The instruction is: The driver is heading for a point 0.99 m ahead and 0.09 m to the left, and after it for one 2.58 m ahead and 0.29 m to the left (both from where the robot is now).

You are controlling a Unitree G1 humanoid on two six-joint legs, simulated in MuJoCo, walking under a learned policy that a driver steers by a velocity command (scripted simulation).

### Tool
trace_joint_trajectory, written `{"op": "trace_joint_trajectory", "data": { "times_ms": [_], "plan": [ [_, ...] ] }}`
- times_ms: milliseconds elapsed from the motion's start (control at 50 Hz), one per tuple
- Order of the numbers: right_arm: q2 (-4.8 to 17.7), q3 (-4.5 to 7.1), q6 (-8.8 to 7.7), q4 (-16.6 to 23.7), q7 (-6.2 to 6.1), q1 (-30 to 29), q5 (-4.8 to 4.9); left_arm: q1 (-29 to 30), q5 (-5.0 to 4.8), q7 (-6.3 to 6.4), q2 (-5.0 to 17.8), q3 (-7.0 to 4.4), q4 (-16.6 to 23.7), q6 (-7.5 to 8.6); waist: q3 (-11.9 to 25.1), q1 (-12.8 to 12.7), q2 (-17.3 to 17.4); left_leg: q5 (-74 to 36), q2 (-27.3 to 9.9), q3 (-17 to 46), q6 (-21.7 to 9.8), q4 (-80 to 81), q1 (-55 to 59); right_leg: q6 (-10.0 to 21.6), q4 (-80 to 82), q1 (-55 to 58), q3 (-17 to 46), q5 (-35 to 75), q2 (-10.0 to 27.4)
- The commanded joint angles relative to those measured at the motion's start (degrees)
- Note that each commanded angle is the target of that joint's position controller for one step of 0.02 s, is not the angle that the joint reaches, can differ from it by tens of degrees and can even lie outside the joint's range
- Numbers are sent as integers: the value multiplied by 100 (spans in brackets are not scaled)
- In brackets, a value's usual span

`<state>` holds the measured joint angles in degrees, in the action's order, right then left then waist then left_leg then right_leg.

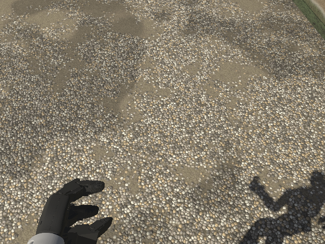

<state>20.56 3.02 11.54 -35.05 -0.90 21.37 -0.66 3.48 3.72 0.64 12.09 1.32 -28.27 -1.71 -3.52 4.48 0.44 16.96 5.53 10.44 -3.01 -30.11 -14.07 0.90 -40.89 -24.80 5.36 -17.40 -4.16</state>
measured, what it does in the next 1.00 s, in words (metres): steps on the spot: right foot, then left foot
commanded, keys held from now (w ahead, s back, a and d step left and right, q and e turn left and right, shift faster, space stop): q+shift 0.42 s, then shift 0.06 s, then e+shift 0.10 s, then w+e+shift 0.42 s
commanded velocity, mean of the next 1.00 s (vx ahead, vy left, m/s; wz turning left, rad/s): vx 0.24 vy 0.00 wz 0.29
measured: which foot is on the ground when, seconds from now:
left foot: down 0.00-0.06, up 0.08-0.40, down 0.42-1.00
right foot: up 0.00-0.04, down 0.06-0.44, up 0.46-0.74, down 0.76-1.00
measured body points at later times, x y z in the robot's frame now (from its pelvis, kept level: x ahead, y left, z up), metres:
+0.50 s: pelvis -0.03 -0.02 +0.00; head -0.01 +0.03 +0.44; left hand -0.03 +0.31 -0.13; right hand +0.17 -0.23 -0.09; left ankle -0.08 +0.09 -0.74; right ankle +0.02 -0.13 -0.70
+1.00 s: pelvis -0.01 +0.01 -0.01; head +0.02 +0.01 +0.44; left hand +0.11 +0.29 -0.09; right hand +0.28 -0.15 -0.04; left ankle -0.03 +0.13 -0.74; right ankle -0.02 -0.11 -0.74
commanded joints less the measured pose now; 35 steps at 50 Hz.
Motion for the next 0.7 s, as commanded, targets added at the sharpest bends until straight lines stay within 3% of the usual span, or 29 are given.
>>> {"op": "trace_joint_trajectory", "data": {
  "times_ms": [20, 40, 60, 80, 100, 120, 140, 160, 180, 200, 240, 300, 340, 380, 400, 420, 440, 460, 480, 500, 520, 540, 580, 600, 620, 640, 660, 680, 700],
  "plan": [
    [720, 210, -15, 684, 24, -590, 118, -278, -87, 46, 188, -143, 336, 51, 1030, -417, 540, -3566, -1188, 1641, -862, -73, 495, 60, 798, 504, -96, 549, 9],
    [660, 172, -47, 747, 4, -710, 154, -560, -82, 62, 245, -203, 253, 46, 1174, -526, 490, -3109, -1027, 1576, -718, -332, 157, 184, 1408, 1172, -164, 1396, 137],
    [494, 104, -126, 808, -46, -611, 141, -828, -95, 71, 480, -305, 146, 24, 1517, -479, -83, -1412, -600, 1259, -449, -1088, -507, 537, 1680, 2278, 200, 3543, 666],
    [310, 51, -251, 787, -68, -172, 73, -907, -46, 34, 731, -370, 71, -52, 1555, -297, -1392, 2268, 273, 588, 79, -2625, -1795, 1473, 1383, 3211, 1309, 6162, 1967],
    [670, 207, -397, 671, -11, 335, 30, -1087, -17, 1, 708, -397, -62, -65, 1726, -214, -1225, 2782, 116, 746, 525, -4244, -1968, 2204, 1314, 2705, 1938, 6666, 2927],
    [912, 331, -475, 575, 47, 355, 23, -712, -205, -100, 621, -408, -92, -37, 1283, 103, -951, 2467, -248, 495, 842, -5216, -2292, 2450, 1324, 2048, 1758, 6488, 3035],
    [1000, 403, -457, 408, 21, 400, 83, -592, -362, -152, 467, -404, -130, -27, 1122, 135, -609, 2149, -454, 411, 970, -5591, -2229, 2256, 1465, 1637, 1346, 5519, 2689],
    [895, 406, -400, 389, -162, 301, 373, -556, -216, -22, 453, -326, -211, 40, 1005, 104, -728, 1694, -387, -45, 989, -5721, -2198, 1993, 2209, 1364, 915, 3524, 2332],
    [772, 384, -273, 411, -246, 279, 426, -334, -321, 78, 542, -388, -273, 46, 702, 288, -742, 1478, -609, -211, 912, -5505, -2069, 1704, 2461, 1002, 483, 2485, 2077],
    [638, 319, -204, 470, -310, 76, 410, -249, -368, 142, 612, -424, -313, 43, 455, 268, -557, 1193, -710, -398, 784, -5053, -1896, 1458, 2601, 732, 157, 1762, 1794],
    [319, 189, -137, 581, -335, -208, 339, -466, -350, 203, 775, -511, -496, 47, 471, 115, -213, 1005, -790, -630, 583, -4002, -1614, 1292, 2637, 977, -239, 1470, 1646],
    [-37, -6, -77, 869, -229, -643, 322, -804, -272, 99, 1023, -639, -777, -85, 579, -165, -587, 1663, -958, -892, 401, -2305, -1275, 1372, 2713, 1546, -577, 1150, 1864],
    [112, 12, -93, 844, -106, -541, 291, -1025, -302, 50, 1215, -722, -896, -220, 751, -317, -660, 1207, -1010, -1043, 220, -1418, -1039, 1381, 2807, 1887, -547, 642, 2072],
    [278, 86, -140, 796, -6, -317, 360, -1021, -411, 89, 1370, -786, -1021, -257, 710, -289, -804, 874, -986, -1162, -17, -624, -787, 1243, 2785, 1962, -603, 169, 2158],
    [300, 102, -163, 752, 16, -102, 358, -841, -469, 116, 1386, -781, -1036, -288, 722, -137, -686, 481, -972, -1182, -205, -17, -441, 1108, 2624, 1844, -664, -11, 2160],
    [325, 120, -156, 671, -58, 173, 325, -616, -523, 90, 1367, -806, -1034, -312, 639, 61, -476, -234, -929, -1146, -420, 633, 44, 739, 2089, 1487, -989, -106, 1951],
    [512, 180, -163, 470, -149, 772, 190, -640, -476, 75, 1146, -744, -1098, -300, 709, 171, 470, -1067, -1129, -452, -766, 1100, 944, 305, 741, 664, -1410, -148, 1322],
    [1370, 392, -243, 438, -255, 880, 103, -292, -315, 176, 849, -614, -748, -195, 289, 260, 1966, -1494, -2401, 2079, -1750, 1511, 644, -264, -1011, -1006, -1752, -1709, 33],
    [1234, 346, -352, 652, -309, 489, -142, -37, -382, 156, 967, -628, -657, -64, 396, 232, 971, -878, -2554, 2038, -1978, 1699, 326, -313, -2304, -1277, -574, -1526, 197],
    [948, 219, -417, 728, -399, -269, -221, -228, -473, 123, 1036, -634, -666, -44, 469, -178, 720, -1160, -2354, 1248, -1727, 1543, 17, -272, -2848, -1204, -323, -1120, 213],
    [613, 89, -484, 846, -465, -862, -130, -662, -495, 167, 1086, -670, -854, -114, 568, -427, 655, -1557, -1974, 500, -1370, 1361, 13, -244, -2898, -1061, -251, -739, 210],
    [268, -93, -479, 956, -524, -1285, 6, -947, -469, 203, 1264, -693, -917, -165, 754, -522, 718, -2235, -1993, 221, -1124, 1194, 221, -210, -2966, -1034, -120, -628, 247],
    [-347, -420, -498, 914, -533, -1359, -59, -1500, -455, 227, 1042, -593, -1101, -302, 1088, -601, 863, -2958, -1734, -480, -915, 1049, 154, -258, -2628, -249, 118, -520, 32],
    [-744, -588, -551, 721, -479, -1108, -127, -1852, -373, 159, 779, -466, -1214, -372, 1260, -651, 817, -2087, -1616, -723, -767, 1180, 317, -290, -1741, 144, 241, -427, 178],
    [-857, -625, -613, 669, -421, -1096, -130, -1815, -290, 94, 578, -336, -1119, -378, 1137, -622, 883, -1115, -1542, -840, -613, 1246, 361, -293, -722, 387, 102, -246, 383],
    [-644, -542, -691, 610, -362, -1036, -89, -1510, -215, 62, 496, -237, -928, -296, 929, -436, 904, -289, -1566, -770, -554, 1299, 243, -268, -148, 617, -157, -291, 399],
    [-169, -387, -741, 585, -323, -969, -32, -1157, -188, 38, 656, -204, -661, -177, 714, -233, 862, 278, -1683, -545, -599, 1327, 138, -224, -54, 644, -475, -371, 273],
    [258, -236, -773, 560, -293, -919, 2, -971, -240, 2, 843, -194, -441, -33, 567, -103, 818, 694, -1856, -288, -684, 1328, 188, -151, -24, 464, -645, -487, 222],
    [376, -179, -799, 570, -279, -986, 16, -971, -303, -42, 933, -179, -313, 92, 440, -88, 725, 1024, -1984, -172, -693, 1268, 218, -43, 190, 329, -657, -488, 306]
  ]
}}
